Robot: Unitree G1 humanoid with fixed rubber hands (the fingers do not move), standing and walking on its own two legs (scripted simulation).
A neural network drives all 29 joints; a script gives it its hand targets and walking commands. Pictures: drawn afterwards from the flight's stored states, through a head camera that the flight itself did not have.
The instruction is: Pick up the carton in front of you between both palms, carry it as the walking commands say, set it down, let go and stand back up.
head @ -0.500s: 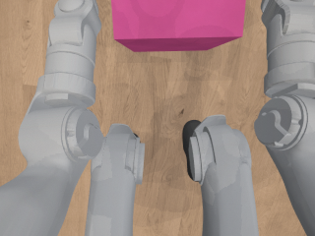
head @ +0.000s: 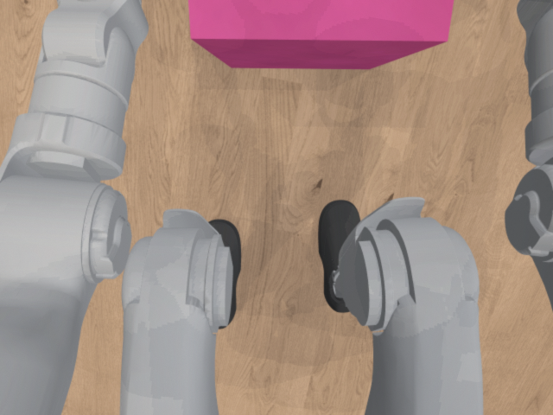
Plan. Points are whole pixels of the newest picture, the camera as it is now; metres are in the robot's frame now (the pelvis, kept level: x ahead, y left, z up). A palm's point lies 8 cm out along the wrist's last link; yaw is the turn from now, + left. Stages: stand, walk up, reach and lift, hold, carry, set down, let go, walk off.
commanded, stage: set down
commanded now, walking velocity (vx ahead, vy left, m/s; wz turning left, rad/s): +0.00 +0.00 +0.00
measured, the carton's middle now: out of the picture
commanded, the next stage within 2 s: let go in 0.96 s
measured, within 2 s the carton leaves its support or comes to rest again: neither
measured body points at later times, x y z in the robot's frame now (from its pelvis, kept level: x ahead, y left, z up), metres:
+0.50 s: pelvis +0.00 +0.00 +0.12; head +0.35 -0.05 +0.40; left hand +0.58 +0.10 +0.00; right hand +0.55 -0.28 +0.00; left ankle +0.10 +0.11 -0.33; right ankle +0.11 -0.11 -0.33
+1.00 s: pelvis +0.05 -0.01 +0.26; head +0.36 -0.05 +0.58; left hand +0.59 +0.11 +0.16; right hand +0.55 -0.30 +0.15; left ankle +0.10 +0.11 -0.33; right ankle +0.11 -0.11 -0.33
